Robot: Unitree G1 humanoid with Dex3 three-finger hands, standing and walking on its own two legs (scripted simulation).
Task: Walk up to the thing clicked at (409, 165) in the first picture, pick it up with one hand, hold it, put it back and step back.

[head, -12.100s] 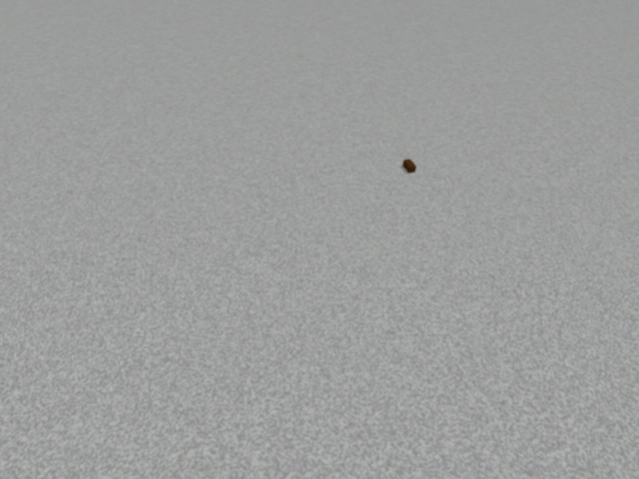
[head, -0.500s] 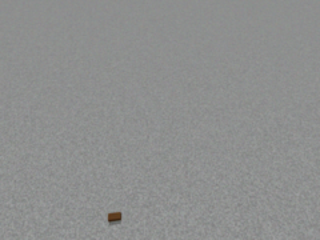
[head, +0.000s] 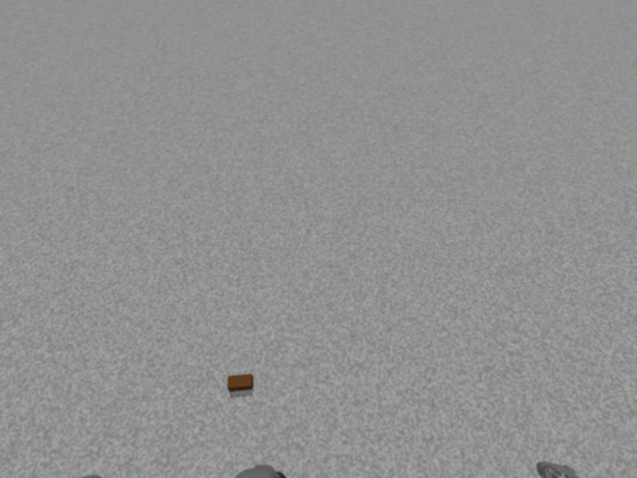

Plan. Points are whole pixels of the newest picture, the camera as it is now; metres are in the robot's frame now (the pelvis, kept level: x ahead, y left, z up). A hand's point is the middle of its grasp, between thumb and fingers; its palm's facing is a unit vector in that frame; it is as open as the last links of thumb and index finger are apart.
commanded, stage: walk up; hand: left
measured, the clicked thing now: (240, 382) +0.48 +0.26 -0.74
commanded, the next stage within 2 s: stand in 1.74 s
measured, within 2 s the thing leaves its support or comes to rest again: neither
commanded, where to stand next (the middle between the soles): +0.08 +0.02 m, yaw +0 degrees
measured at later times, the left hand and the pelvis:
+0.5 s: hand out of the picture +0.04 +0.28 -0.14, palm faces +0.01 -0.93 -0.36, open 7.4 cm; pelvis -0.01 +0.00 +0.01, yaw +3 degrees
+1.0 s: hand out of the picture +0.08 +0.29 -0.14, palm faces +0.03 -0.93 -0.38, open 7.4 cm; pelvis -0.03 +0.01 +0.01, yaw +2 degrees
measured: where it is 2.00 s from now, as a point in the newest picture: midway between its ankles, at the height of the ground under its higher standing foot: outside the picture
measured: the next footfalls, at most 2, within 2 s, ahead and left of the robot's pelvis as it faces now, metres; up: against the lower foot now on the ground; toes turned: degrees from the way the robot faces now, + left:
left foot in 0.28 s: +0.01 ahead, +0.13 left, +0.00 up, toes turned +1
right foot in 0.56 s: +0.10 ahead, -0.13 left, +0.00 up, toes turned +2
